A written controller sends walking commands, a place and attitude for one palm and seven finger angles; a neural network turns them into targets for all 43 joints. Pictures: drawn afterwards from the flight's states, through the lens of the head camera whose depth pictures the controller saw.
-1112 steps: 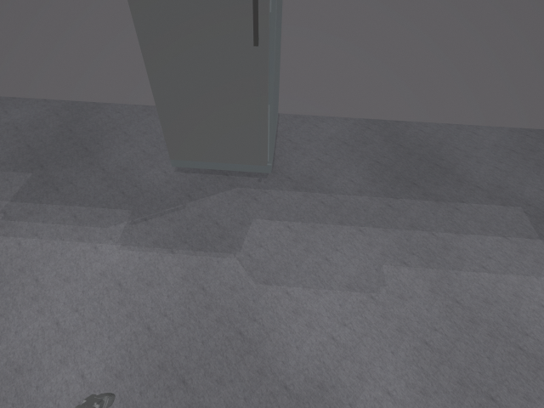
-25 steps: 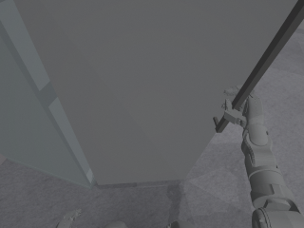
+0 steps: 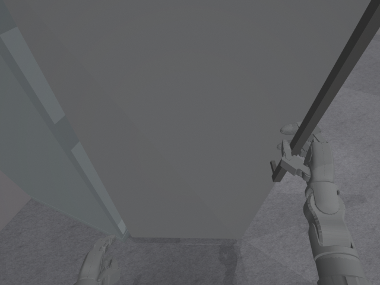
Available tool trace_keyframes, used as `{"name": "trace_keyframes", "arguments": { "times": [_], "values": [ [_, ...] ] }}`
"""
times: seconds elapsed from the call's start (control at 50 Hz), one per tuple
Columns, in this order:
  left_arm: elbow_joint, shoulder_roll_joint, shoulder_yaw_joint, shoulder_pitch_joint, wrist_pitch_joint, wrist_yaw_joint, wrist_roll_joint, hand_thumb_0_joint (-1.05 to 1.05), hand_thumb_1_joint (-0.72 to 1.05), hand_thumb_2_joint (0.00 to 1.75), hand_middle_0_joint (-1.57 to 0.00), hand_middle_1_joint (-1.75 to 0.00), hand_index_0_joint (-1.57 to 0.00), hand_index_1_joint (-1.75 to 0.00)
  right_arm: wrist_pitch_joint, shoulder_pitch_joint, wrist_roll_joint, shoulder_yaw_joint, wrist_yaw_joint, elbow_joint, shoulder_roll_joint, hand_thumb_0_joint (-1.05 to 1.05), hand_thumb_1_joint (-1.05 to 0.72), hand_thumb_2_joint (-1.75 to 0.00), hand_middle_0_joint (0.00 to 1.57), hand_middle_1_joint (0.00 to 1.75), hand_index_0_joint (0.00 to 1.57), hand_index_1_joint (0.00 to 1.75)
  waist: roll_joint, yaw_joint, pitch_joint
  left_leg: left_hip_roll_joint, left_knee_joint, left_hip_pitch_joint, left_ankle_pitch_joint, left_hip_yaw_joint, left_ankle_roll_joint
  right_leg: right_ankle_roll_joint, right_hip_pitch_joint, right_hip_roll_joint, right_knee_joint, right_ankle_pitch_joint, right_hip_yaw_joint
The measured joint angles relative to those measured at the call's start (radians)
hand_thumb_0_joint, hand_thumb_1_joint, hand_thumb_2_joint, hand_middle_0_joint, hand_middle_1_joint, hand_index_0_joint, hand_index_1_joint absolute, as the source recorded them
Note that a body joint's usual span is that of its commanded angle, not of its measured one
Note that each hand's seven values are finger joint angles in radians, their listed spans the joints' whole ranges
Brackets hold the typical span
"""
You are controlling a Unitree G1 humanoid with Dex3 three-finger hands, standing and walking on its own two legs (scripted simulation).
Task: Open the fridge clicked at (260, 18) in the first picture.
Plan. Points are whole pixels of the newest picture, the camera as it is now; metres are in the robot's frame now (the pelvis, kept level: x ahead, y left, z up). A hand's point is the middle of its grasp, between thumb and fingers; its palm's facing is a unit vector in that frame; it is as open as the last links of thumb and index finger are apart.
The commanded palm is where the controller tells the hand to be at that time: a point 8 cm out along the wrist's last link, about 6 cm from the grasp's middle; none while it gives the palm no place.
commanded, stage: stop walking and hold the door back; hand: right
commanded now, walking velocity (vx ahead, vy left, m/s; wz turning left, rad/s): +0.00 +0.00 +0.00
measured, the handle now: (313, 102) +0.40 -0.18 +0.21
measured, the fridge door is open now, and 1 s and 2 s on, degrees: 68 66 65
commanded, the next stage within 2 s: loosen the grip on the handle in 0.24 s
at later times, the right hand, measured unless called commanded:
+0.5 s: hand (294, 152) +0.37 -0.17 +0.11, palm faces +0.08 +0.99 -0.10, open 6.8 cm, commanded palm +0.33 -0.21 +0.10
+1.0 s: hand (287, 153) +0.38 -0.17 +0.09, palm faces +0.07 +0.98 -0.16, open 14.1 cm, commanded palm +0.35 -0.22 +0.10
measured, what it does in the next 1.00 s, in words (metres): stands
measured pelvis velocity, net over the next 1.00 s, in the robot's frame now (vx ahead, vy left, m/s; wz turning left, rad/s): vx -0.01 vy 0.02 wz -0.01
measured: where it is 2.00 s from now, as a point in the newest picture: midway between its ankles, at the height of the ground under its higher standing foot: outside the picture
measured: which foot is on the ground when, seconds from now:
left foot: down 0.00-1.00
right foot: down 0.00-1.00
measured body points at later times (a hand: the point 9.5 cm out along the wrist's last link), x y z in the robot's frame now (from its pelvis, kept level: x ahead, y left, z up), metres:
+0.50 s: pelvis -0.02 +0.00 +0.00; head -0.01 +0.00 +0.45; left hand +0.11 +0.26 -0.10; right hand +0.36 -0.23 +0.12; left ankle +0.02 +0.13 -0.73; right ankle +0.00 -0.11 -0.73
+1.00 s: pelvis -0.01 +0.02 -0.01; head +0.03 +0.02 +0.44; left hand +0.11 +0.28 -0.11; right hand +0.37 -0.22 +0.10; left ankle +0.02 +0.13 -0.73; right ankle +0.00 -0.11 -0.73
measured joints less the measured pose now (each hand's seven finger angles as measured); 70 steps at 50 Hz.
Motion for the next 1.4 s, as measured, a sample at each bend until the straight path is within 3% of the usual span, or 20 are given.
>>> {"name": "trace_keyframes", "arguments": {
  "times": [0.34, 0.36, 0.4, 0.46, 0.5, 0.62, 0.72, 0.84, 0.94, 1.06, 1.2, 1.4],
  "values": [
    [-0.016, 0.026, 0.002, 0.019, 0.018, 0.012, 0.001, 0.01, 0.91, 0.9, -0.2, -0.3, -0.2, -0.3, 0.007, 0.001, 0.009, 0.033, -0.012, 0.024, 0.02, -0.03, -0.73, -0.8, 0.45, 1.4, 0.44, 1.4, 0.003, -0.015, -0.028, -0.001, -0.064, 0.012, 0.046, -0.009, -0.011, -0.013, 0.006, 0.002, -0.042, 0.03, -0.011],
    [-0.017, 0.023, 0.016, 0.023, 0.016, 0.003, 0.007, 0.01, 0.91, 0.9, -0.2, -0.3, -0.2, -0.3, 0.014, -0.022, -0.023, 0.021, 0.01, 0.027, 0.012, -0.03, -0.72, -0.79, 0.45, 1.4, 0.44, 1.4, 0.005, -0.025, -0.011, -0.005, -0.068, 0.017, 0.05, -0.011, -0.01, -0.013, 0.008, -0.002, -0.039, 0.03, -0.013],
    [0.002, 0.015, 0.046, 0.03, -0.008, -0.024, 0.0, 0.01, 0.91, 0.9, -0.2, -0.3, -0.2, -0.3, 0.047, -0.124, -0.052, 0.015, 0.087, 0.104, -0.033, -0.04, -0.64, -0.78, 0.45, 1.4, 0.44, 1.4, 0.025, -0.028, -0.007, 0.003, -0.049, -0.011, 0.054, -0.004, 0.004, -0.008, -0.012, 0.006, -0.046, 0.047, -0.006],
    [0.009, 0.033, 0.047, 0.061, -0.04, -0.066, -0.011, 0.01, 0.91, 0.9, -0.2, -0.3, -0.2, -0.3, 0.086, -0.202, 0.021, -0.054, 0.138, 0.209, -0.033, -0.04, -0.53, -0.75, 0.45, 1.4, 0.44, 1.4, 0.028, -0.011, -0.051, 0.013, -0.024, -0.064, 0.05, 0.009, 0.007, 0.0, -0.062, 0.015, -0.042, 0.067, 0.008],
    [0.002, 0.05, 0.045, 0.082, -0.052, -0.086, -0.008, 0.01, 0.91, 0.9, -0.2, -0.3, -0.2, -0.3, 0.053, -0.195, 0.049, -0.095, 0.126, 0.233, -0.028, -0.03, -0.45, -0.71, 0.45, 1.4, 0.44, 1.4, 0.021, 0.002, -0.072, 0.011, -0.003, -0.089, 0.045, 0.01, 0.009, 0.0, -0.085, 0.011, -0.023, 0.062, 0.01],
    [-0.005, 0.08, 0.043, 0.14, -0.063, -0.098, -0.024, 0.01, 0.91, 0.9, -0.2, -0.3, -0.2, -0.3, -0.062, -0.202, 0.016, -0.07, 0.078, 0.298, -0.039, -0.01, -0.06, -0.51, 0.43, 1.39, 0.39, 1.37, 0.021, 0.008, -0.099, 0.006, 0.087, -0.162, 0.007, 0.026, 0.024, 0.006, -0.161, 0.002, 0.061, 0.031, 0.03],
    [0.01, 0.088, 0.039, 0.15, -0.071, -0.079, -0.036, 0.01, 0.91, 0.9, -0.2, -0.3, -0.2, -0.3, -0.092, -0.2, 0.031, -0.056, 0.083, 0.318, -0.048, 0.0, 0.27, -0.34, 0.41, 1.35, 0.36, 1.34, 0.019, 0.001, -0.099, -0.008, 0.106, -0.184, -0.001, 0.025, 0.034, 0.004, -0.183, 0.004, 0.083, 0.02, 0.052],
    [0.006, 0.083, 0.032, 0.133, -0.076, -0.062, -0.037, 0.01, 0.91, 0.9, -0.2, -0.3, -0.2, -0.3, -0.107, -0.193, 0.036, -0.084, 0.117, 0.34, -0.098, 0.0, 0.47, -0.25, 0.36, 1.28, 0.34, 1.28, 0.016, 0.007, -0.097, -0.03, 0.099, -0.194, -0.001, 0.016, 0.041, 0.01, -0.193, 0.002, 0.089, 0.007, 0.07],
    [0.005, 0.082, 0.033, 0.124, -0.085, -0.058, -0.035, 0.01, 0.91, 0.9, -0.2, -0.3, -0.2, -0.3, -0.116, -0.172, 0.067, -0.085, 0.151, 0.303, -0.089, -0.01, 0.52, -0.22, 0.36, 1.25, 0.34, 1.24, 0.009, -0.001, -0.099, -0.029, 0.092, -0.193, -0.012, 0.02, 0.037, 0.017, -0.198, 0.002, 0.09, -0.004, 0.075],
    [-0.009, 0.074, 0.031, 0.106, -0.087, -0.066, -0.022, 0.01, 0.91, 0.9, -0.2, -0.3, -0.2, -0.3, -0.093, -0.135, 0.053, -0.089, 0.135, 0.238, -0.057, -0.01, 0.55, -0.2, 0.34, 1.21, 0.32, 1.2, 0.007, -0.008, -0.115, -0.019, 0.098, -0.197, -0.032, 0.017, 0.027, 0.011, -0.201, 0.012, 0.092, -0.023, 0.073],
    [-0.037, 0.056, 0.026, 0.099, -0.075, -0.068, -0.018, 0.01, 0.91, 0.9, -0.2, -0.3, -0.2, -0.3, -0.067, -0.073, 0.057, -0.145, 0.15, 0.192, -0.083, -0.01, 0.55, -0.2, 0.29, 1.17, 0.29, 1.17, 0.005, -0.013, -0.135, -0.016, 0.105, -0.193, -0.052, 0.011, 0.018, 0.003, -0.2, 0.015, 0.108, -0.05, 0.067],
    [-0.026, 0.061, 0.022, 0.109, -0.077, -0.054, -0.027, 0.01, 0.91, 0.9, -0.2, -0.3, -0.2, -0.3, -0.051, -0.046, 0.085, -0.136, 0.213, 0.153, -0.103, -0.01, 0.55, -0.2, 0.25, 1.15, 0.26, 1.15, -0.006, -0.036, -0.144, -0.002, 0.122, -0.19, -0.073, 0.027, 0.004, -0.009, -0.216, 0.028, 0.149, -0.077, 0.084]
  ]
}}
